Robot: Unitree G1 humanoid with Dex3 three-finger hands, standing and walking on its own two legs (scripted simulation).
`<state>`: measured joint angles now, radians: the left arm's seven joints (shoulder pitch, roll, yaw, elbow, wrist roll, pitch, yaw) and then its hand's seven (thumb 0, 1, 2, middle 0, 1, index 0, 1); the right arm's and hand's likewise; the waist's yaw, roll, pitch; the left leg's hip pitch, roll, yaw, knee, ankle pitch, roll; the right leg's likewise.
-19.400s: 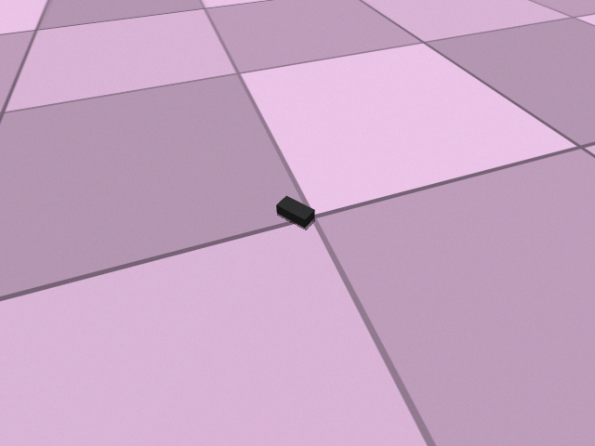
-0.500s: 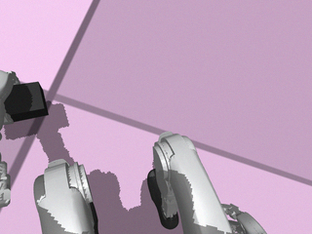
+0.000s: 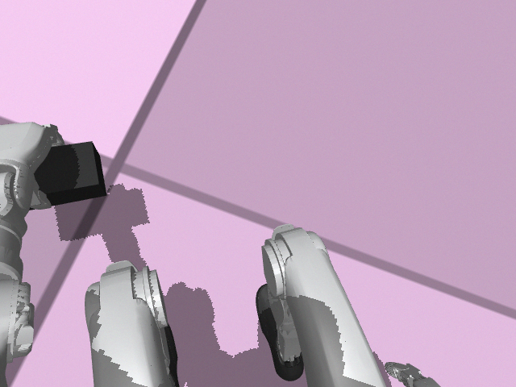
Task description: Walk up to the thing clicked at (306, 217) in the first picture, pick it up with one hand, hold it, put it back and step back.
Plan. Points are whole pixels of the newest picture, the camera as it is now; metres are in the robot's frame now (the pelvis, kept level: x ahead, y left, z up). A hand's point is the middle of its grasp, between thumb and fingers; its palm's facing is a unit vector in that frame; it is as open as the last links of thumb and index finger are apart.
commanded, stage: lift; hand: left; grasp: from above
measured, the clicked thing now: (44, 178) +0.49 +0.27 -0.18
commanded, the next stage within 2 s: hold in 1.40 s
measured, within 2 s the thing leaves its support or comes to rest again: neither
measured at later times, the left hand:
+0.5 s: hand out of the picture +0.41 +0.28 +0.02, palm faces -0.45 -0.08 -0.89, open 10.6 cm
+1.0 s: hand out of the picture +0.35 +0.26 +0.21, palm faces -0.46 -0.10 -0.88, open 10.6 cm
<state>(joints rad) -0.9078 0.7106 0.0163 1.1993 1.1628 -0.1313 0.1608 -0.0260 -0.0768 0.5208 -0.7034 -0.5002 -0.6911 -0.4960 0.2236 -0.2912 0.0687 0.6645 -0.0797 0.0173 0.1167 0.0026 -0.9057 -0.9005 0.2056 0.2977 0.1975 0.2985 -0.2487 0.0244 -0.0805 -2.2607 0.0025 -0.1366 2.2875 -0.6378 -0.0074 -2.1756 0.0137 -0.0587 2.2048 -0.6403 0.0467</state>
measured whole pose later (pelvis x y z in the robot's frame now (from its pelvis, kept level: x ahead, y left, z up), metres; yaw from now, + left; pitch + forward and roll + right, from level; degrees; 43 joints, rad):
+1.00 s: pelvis +0.03 +0.00 +0.30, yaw +5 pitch +17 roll -2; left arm -0.37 0.44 -0.16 0.85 1.03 -0.04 0.11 -0.03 -0.08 0.52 -0.73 -0.44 -0.72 -0.44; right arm 0.24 -0.24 -0.02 0.73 0.03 0.00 -0.05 0.01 -0.90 -0.90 0.21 0.30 0.20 0.30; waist -0.08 0.03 -0.16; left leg -1.08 0.04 -0.03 1.26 -0.49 0.00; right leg -1.05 0.01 0.00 1.22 -0.47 0.03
